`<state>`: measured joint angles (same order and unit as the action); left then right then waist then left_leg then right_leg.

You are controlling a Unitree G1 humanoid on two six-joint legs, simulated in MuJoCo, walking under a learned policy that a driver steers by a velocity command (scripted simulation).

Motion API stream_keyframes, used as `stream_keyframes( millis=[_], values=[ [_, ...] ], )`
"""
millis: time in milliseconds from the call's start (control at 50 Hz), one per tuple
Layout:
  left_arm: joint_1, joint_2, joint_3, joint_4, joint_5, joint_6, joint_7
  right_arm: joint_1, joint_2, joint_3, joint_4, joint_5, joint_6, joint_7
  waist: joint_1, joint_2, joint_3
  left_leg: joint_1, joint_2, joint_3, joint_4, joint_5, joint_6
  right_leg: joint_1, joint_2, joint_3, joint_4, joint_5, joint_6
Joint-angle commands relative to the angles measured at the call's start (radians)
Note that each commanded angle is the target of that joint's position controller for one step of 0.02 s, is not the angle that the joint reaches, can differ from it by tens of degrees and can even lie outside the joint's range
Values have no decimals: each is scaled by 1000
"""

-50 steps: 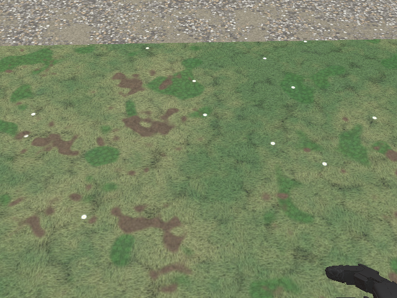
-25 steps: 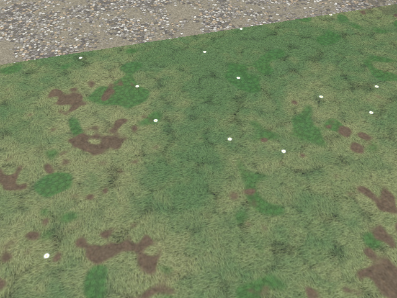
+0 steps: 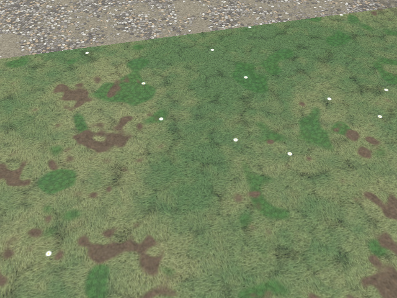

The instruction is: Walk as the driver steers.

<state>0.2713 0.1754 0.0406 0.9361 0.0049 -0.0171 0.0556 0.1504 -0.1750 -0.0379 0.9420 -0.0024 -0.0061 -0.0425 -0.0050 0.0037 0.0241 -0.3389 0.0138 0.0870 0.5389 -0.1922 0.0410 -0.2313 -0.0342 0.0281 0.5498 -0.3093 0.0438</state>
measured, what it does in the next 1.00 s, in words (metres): walks ahead: right foot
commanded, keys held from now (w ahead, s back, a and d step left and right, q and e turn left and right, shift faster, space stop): w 0.80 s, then w+q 0.20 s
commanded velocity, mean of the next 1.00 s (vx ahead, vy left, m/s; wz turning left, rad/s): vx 0.38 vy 0.00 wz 0.04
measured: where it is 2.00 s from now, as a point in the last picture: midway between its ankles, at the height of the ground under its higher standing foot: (171, 191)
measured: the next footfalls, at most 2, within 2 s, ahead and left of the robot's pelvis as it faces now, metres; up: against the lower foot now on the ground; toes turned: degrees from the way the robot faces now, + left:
right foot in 0.88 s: +0.55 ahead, -0.13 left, +0.00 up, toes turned -2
left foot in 1.48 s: +0.77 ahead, +0.17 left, +0.00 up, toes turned +23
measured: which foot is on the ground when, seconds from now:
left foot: down 0.00-0.88, up 0.90-1.00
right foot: down 0.00-0.48, up 0.50-0.86, down 0.88-1.00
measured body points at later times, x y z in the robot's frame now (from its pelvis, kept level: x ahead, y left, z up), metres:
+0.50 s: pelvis +0.13 +0.01 +0.00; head +0.13 +0.02 +0.45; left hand +0.12 +0.23 -0.16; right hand +0.30 -0.21 -0.11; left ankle +0.13 +0.11 -0.73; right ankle -0.01 -0.15 -0.71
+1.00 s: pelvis +0.40 -0.04 -0.01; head +0.44 -0.05 +0.44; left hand +0.55 +0.22 -0.11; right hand +0.44 -0.31 -0.15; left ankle +0.25 +0.10 -0.63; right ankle +0.51 -0.13 -0.73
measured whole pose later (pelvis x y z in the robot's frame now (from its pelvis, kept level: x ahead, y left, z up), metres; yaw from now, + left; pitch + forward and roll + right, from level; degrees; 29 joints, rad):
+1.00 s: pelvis +0.40 -0.04 -0.01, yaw +3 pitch +1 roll +0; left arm 0.11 0.24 0.06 0.83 0.00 -0.10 -0.02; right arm 0.31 -0.25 -0.06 0.97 0.04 -0.08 -0.01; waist -0.02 0.02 0.05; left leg -0.34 0.03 -0.06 1.23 -0.40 0.04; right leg -0.45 -0.01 -0.09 0.56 -0.14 -0.05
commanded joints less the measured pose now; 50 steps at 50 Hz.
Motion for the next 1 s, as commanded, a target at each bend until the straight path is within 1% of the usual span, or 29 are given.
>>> stream_keyframes(
  millis=[20,40,60,140,200,260,280,320,380,400,440,460,480,500,520,540,560,580,620,700,740,800,840,880,900,920,940,960,1000],
  values=[
    [61,80,16,-6,-3,-12,0,16,-97,-18,-14,3,-9,-1,-4,10,-46,125,60,-95,-136,-190,52,-84,4,-19,-93,-25,-60],
    [44,175,57,-41,11,-48,-64,-15,-158,-51,-66,-11,-71,59,1,-2,33,63,112,-124,-232,-448,72,-163,8,-24,-165,-313,-102],
    [51,177,68,-25,25,-62,-81,-14,-196,-70,-55,-13,-98,77,4,32,73,50,133,-157,-275,-517,80,-162,-10,-5,-176,-326,-128],
    [72,72,63,-21,32,-100,-51,-28,-145,-79,-86,-7,-107,20,25,65,-20,100,206,-247,-360,-444,136,35,3,-64,-131,-51,-163],
    [141,65,66,-10,37,-123,-51,-55,-115,-73,-119,-26,-94,2,53,30,8,49,182,-193,-310,-397,149,107,-29,-39,-180,-52,-224],
    [291,97,64,20,36,-145,-36,-208,-30,-49,-168,-73,-98,26,162,-174,89,-362,0,-8,122,-220,42,331,-331,425,-452,-346,-413],
    [240,77,46,-10,50,-151,-27,-212,-20,-44,-169,-80,-103,37,145,-185,97,-432,15,-105,308,-296,57,337,-370,463,-490,-299,-385],
    [152,50,25,-38,50,-150,-23,-107,-74,-68,-136,-64,-111,42,68,-143,49,-387,22,-122,456,-286,81,310,-306,319,-451,-159,-306],
    [9,117,36,-86,18,-123,-33,-116,-18,-49,-135,-66,-110,57,8,-112,77,-10,9,-18,193,-259,47,30,-176,75,-449,-82,-219],
    [12,152,41,-78,12,-102,-37,-95,-10,-45,-122,-49,-114,68,-9,-103,80,92,-5,8,71,-139,33,-13,-169,54,-414,-87,-224],
    [44,178,44,-54,42,-63,-58,34,-54,-55,-58,-14,-141,81,-43,-73,72,302,-44,23,-97,95,29,-81,-181,71,-285,-19,-265],
    [125,126,34,-10,73,-66,-68,92,-101,-66,-52,-25,-156,73,-52,-23,14,395,-12,-23,-84,109,57,-93,-138,27,-114,64,-242],
    [206,-2,0,-12,90,-79,-77,268,-168,-74,-32,-53,-163,48,-73,160,-215,637,168,-257,-41,271,234,-174,-11,-62,241,-41,-157],
    [131,-61,-17,-69,81,-115,-97,537,-213,-71,19,-78,-157,47,-186,326,-277,873,393,-812,-252,120,456,-522,146,24,572,-371,-104],
    [-134,24,12,-114,42,-139,-97,520,-219,-79,56,-103,-162,49,-229,157,57,720,384,-793,-321,-117,356,-822,97,181,782,-251,-165],
    [-148,52,18,-95,41,-147,-91,376,-165,-63,41,-80,-151,59,-150,81,83,567,348,-603,-309,-201,279,-807,43,127,862,-144,-207],
    [-107,138,44,-120,-125,-142,-64,189,-207,-66,-35,47,-127,56,-53,59,55,548,333,-532,-315,150,231,-778,-35,51,833,-59,-162],
    [-104,147,44,-109,-112,-132,-52,132,-143,-45,-39,51,-117,58,-26,12,25,452,309,-413,-332,289,211,-698,-78,48,792,13,-138],
    [-85,67,36,-114,-75,-103,-50,133,-46,-12,-5,19,-100,55,15,51,37,312,254,-279,-386,269,171,-601,-121,16,722,23,-93],
    [-227,32,13,-186,-22,-93,-71,109,-146,-31,-9,14,-101,24,20,34,79,49,131,-86,-445,223,137,-376,-91,-43,266,332,-64],
    [-298,62,16,-207,-26,-84,-80,176,-202,-47,8,28,-112,17,-3,44,57,85,168,-103,-497,186,147,-282,-53,-52,132,435,-64],
    [-348,117,27,-225,-32,-74,-83,242,-200,-55,35,41,-101,18,-14,26,81,310,223,-102,-432,286,133,-348,-33,-40,-11,406,-101],
    [-286,159,46,-215,-28,-80,-85,259,-219,-62,40,30,-80,21,25,60,20,402,239,-116,-286,566,106,-255,8,-55,-14,314,-128],
    [-3,240,86,-140,-31,-79,-75,237,-203,-51,24,11,-57,25,162,78,-143,279,158,-76,100,644,55,137,28,-69,11,242,-170],
    [164,340,104,-114,-13,-76,-61,275,-133,-26,-6,-12,-57,29,172,-104,-309,20,67,-45,468,237,22,457,-212,210,40,212,-223],
    [171,346,95,-101,4,-81,-76,428,1,9,7,28,-78,40,82,-354,-465,-269,-83,-170,770,-383,-7,658,-400,716,-191,-79,-366],
    [126,247,72,-114,-3,-83,-77,319,-133,-24,6,60,-93,41,115,-214,-364,-363,-25,-239,878,-339,4,558,-362,702,-272,-195,-309],
    [41,209,59,-121,-10,-86,-72,199,-185,-38,-38,68,-97,38,105,-145,-218,-416,28,-201,884,-238,15,401,-341,526,-281,-191,-255],
    [-95,165,45,-128,7,-99,-73,135,-177,-49,-54,37,-82,23,30,-52,-108,-322,120,-190,786,-91,20,112,-279,303,-331,15,-220]
  ],
)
